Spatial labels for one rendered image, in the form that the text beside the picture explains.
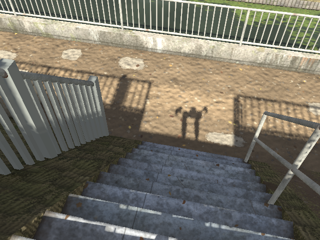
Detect stairs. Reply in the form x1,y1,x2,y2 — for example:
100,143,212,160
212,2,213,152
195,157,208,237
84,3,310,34
10,141,295,240

